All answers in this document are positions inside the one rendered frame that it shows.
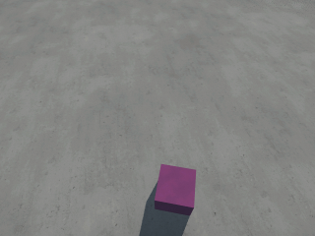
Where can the carton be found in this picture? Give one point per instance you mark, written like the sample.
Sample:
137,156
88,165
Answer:
176,189

